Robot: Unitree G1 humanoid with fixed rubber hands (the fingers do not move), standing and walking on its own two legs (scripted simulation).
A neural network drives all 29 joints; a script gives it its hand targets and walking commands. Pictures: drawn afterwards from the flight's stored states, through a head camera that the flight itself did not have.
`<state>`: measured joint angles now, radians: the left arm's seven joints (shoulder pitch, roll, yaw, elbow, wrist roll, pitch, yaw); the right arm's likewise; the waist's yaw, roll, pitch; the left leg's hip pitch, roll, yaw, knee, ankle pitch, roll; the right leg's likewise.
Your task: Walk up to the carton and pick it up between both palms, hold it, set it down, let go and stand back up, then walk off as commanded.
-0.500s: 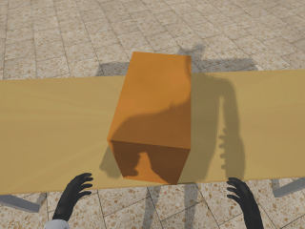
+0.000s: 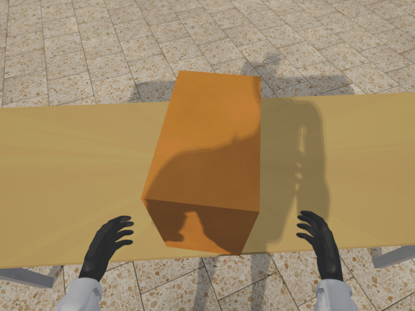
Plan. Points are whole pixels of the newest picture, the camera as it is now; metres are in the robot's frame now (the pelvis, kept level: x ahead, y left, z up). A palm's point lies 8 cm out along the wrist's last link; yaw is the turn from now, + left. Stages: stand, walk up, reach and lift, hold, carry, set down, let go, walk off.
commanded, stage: reach and lift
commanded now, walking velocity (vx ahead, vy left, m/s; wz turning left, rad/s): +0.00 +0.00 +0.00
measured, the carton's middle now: (210, 167) +0.43 +0.01 -0.04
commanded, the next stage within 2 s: none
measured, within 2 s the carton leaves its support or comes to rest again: neither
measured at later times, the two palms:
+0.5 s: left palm (98, 216) +0.28 +0.21 +0.04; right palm (324, 223) +0.26 -0.18 +0.04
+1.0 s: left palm (101, 160) +0.36 +0.20 +0.10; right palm (309, 171) +0.33 -0.16 +0.10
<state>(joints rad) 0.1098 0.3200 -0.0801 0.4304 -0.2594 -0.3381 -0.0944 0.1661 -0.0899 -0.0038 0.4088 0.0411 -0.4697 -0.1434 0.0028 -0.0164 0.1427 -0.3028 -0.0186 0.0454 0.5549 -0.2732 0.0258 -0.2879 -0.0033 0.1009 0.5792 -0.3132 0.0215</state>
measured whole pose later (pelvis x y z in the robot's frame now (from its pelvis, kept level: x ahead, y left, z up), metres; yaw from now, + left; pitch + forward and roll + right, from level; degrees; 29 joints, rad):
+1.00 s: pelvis -0.02 +0.00 +0.00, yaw +0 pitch +0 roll +1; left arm -0.56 0.32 0.01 0.51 -0.29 0.29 -0.04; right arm -0.39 -0.09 0.02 0.27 0.08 0.23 -0.25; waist 0.00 -0.02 0.06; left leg -0.30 -0.02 0.05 0.51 -0.22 0.02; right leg -0.29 0.00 0.10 0.55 -0.26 0.02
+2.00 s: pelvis -0.01 +0.00 +0.00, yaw -1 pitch +4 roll +0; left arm -0.79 0.32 0.00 1.23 -0.22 -0.12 -0.05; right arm -0.60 -0.09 -0.01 0.89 0.08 -0.04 -0.23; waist -0.03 -0.02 0.00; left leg -0.35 0.00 0.05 0.53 -0.24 0.02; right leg -0.32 0.02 0.10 0.51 -0.26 0.02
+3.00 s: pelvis +0.00 +0.04 -0.02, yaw -2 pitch +20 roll -5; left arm -0.78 0.09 0.08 1.35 0.01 -0.46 0.06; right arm -0.68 -0.04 -0.09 1.21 0.05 -0.50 -0.14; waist -0.04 0.06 -0.17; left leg -0.77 0.02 0.03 0.72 -0.30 0.05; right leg -0.66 0.03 0.09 0.53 -0.24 0.06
